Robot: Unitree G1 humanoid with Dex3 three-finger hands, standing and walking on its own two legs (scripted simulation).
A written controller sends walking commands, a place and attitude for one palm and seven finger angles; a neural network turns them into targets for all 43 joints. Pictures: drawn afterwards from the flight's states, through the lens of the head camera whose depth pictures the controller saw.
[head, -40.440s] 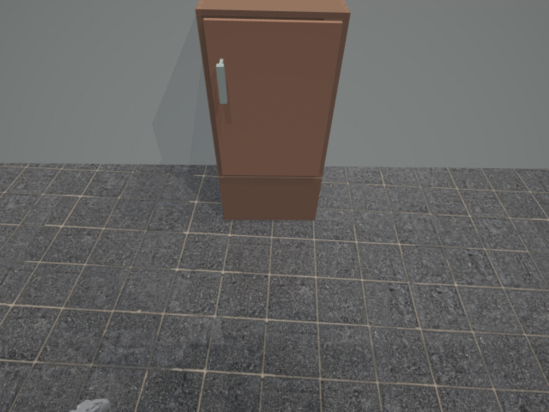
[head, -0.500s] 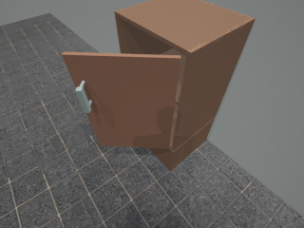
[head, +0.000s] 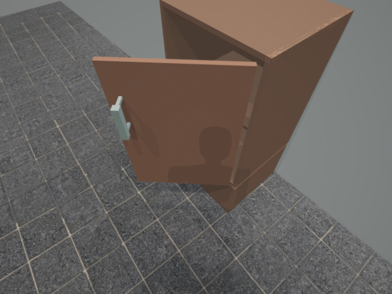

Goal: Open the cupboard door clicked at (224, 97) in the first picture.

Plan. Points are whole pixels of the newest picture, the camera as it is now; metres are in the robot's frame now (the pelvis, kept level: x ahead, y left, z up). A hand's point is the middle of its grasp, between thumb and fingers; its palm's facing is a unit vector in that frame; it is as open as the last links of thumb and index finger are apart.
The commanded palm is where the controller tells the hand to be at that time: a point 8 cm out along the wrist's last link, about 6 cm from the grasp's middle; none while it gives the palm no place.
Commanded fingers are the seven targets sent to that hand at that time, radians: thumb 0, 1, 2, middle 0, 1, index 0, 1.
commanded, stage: come to a stop and stand still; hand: left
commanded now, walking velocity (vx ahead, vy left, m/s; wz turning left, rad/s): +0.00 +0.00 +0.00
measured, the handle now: (122, 118) +0.56 +0.26 -0.03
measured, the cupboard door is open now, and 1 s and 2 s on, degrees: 46 46 46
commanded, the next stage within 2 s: look again from close up in 1.08 s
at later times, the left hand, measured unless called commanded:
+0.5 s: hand out of the picture +0.06 +0.18 -0.16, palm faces +0.05 -0.97 -0.22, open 7.2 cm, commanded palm none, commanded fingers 0.00 0.90 0.90 -0.20 -0.30 -0.20 -0.30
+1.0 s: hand out of the picture +0.00 +0.18 -0.16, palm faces +0.01 -0.98 -0.20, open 7.3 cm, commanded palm none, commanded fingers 0.00 0.90 0.90 -0.20 -0.30 -0.20 -0.30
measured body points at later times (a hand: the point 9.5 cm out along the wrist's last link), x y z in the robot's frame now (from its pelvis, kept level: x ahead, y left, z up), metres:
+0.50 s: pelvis +0.03 +0.00 +0.01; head +0.05 +0.00 +0.46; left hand +0.06 +0.23 -0.15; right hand +0.02 -0.21 -0.15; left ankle -0.02 +0.12 -0.73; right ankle +0.01 -0.08 -0.73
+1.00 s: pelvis +0.01 +0.02 +0.01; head +0.01 +0.00 +0.46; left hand +0.00 +0.23 -0.15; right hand +0.00 -0.19 -0.16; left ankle -0.02 +0.12 -0.73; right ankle +0.01 -0.08 -0.73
